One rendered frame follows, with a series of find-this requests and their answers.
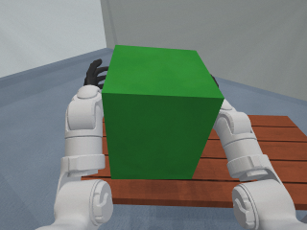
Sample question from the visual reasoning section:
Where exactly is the robot right upper arm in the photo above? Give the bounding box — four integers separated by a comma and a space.
231, 179, 307, 230

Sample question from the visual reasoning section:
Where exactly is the robot left upper arm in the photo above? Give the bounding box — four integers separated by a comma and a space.
35, 179, 113, 230

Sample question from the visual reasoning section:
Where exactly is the carton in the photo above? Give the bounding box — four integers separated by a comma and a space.
101, 45, 224, 179

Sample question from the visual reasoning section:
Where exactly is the robot left hand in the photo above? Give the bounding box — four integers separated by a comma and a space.
83, 58, 108, 89

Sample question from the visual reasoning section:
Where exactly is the left robot forearm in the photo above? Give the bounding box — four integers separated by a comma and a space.
54, 84, 106, 218

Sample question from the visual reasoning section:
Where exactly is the right robot forearm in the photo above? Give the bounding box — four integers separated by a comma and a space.
212, 99, 296, 216

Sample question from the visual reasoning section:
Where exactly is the table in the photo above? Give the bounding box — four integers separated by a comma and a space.
81, 115, 307, 224

